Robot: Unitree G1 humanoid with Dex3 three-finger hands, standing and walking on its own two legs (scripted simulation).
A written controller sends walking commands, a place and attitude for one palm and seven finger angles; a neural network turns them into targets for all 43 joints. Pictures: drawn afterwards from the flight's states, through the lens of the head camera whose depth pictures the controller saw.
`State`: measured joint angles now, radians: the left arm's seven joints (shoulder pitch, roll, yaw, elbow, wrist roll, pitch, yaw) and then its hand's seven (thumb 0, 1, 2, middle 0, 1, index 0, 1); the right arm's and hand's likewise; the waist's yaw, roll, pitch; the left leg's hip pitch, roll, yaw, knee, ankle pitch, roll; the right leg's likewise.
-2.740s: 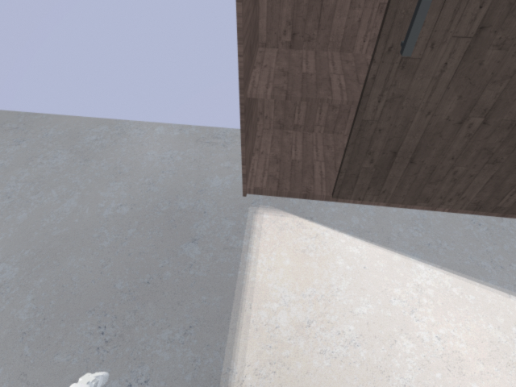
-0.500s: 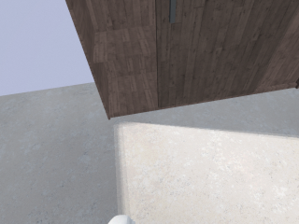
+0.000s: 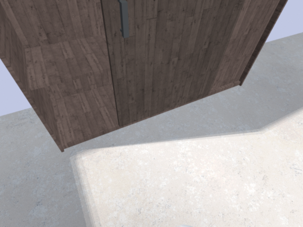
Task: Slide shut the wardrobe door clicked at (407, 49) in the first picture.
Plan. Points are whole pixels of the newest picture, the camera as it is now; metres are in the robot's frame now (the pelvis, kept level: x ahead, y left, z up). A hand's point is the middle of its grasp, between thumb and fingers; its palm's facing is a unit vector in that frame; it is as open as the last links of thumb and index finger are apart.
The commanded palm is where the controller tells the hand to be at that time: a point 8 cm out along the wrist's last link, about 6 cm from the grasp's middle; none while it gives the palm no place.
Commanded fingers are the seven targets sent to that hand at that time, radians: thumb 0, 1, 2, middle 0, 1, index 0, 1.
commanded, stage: walk to a spot facing it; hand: right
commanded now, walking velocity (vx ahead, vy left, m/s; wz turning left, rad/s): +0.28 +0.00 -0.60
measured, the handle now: (122, 18) +0.93 +0.23 +0.12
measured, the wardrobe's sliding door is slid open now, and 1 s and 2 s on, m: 0.44 0.44 0.44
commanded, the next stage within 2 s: turn to face it in 0.22 s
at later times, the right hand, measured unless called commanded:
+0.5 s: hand out of the picture +0.13 -0.27 -0.18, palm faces +0.28 +0.94 -0.20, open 7.4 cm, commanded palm none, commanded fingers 0.00 -0.90 -0.90 0.20 0.30 0.20 0.30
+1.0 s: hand (222, 168) +0.38 -0.24 -0.17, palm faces -0.09 +0.97 -0.24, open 7.4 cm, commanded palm none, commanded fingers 0.00 -0.90 -0.90 0.20 0.30 0.20 0.30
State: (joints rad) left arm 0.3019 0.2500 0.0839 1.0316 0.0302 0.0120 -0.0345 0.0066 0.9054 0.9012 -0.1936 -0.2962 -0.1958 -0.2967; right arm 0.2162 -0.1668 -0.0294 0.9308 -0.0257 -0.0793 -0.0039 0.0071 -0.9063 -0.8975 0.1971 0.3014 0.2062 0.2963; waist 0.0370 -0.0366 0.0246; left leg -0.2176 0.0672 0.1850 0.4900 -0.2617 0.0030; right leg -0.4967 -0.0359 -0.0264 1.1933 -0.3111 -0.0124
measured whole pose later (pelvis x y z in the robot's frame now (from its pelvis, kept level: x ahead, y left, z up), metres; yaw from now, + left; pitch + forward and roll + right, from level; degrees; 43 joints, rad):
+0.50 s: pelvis +0.18 -0.08 +0.00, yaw -12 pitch -1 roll +1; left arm 0.10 0.17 0.00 0.95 0.01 -0.05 0.00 0.00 0.90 0.90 -0.19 -0.30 -0.20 -0.30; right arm 0.31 -0.23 -0.05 1.02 -0.01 0.00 -0.02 0.01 -0.91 -0.90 0.19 0.30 0.20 0.30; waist -0.06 0.05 0.09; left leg -0.52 0.12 0.03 1.21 -0.34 -0.06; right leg -0.26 0.04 -0.15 0.48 -0.22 -0.12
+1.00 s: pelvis +0.26 -0.05 -0.02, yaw +5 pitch -1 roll +1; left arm 0.32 0.20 0.06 1.04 0.01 0.03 0.02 0.00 0.90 0.90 -0.20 -0.30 -0.20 -0.30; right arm 0.16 -0.21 -0.06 0.93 -0.02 0.02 0.01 0.01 -0.91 -0.90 0.19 0.30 0.20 0.30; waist 0.03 -0.04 0.09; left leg -0.30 0.01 0.11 0.64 -0.32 0.03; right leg -0.25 -0.15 -0.30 0.84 -0.49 0.01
